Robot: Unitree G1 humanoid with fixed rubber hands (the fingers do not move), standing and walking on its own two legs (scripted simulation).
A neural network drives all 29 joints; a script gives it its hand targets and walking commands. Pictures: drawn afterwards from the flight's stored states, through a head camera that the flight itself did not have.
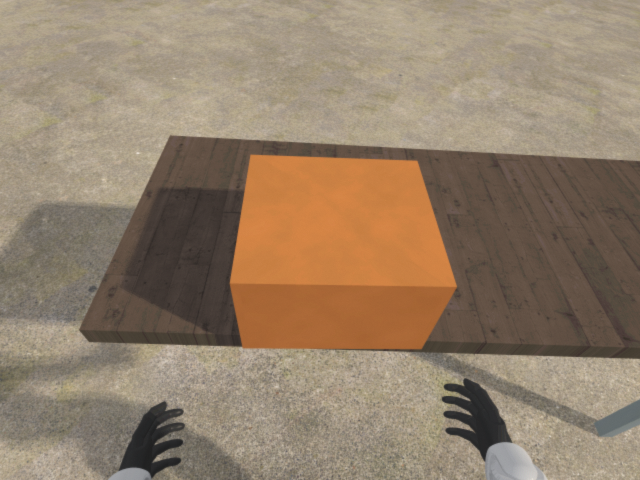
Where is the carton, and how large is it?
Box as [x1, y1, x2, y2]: [230, 155, 456, 348]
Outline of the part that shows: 250,155 230,278 230,287 242,347 421,348 455,289 456,285 417,161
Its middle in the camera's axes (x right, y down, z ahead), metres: +0.02 +0.01 +0.66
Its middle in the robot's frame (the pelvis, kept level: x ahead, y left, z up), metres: +0.47 +0.00 -0.03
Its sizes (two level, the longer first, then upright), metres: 0.298 0.275 0.183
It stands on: a table, 0.65 m high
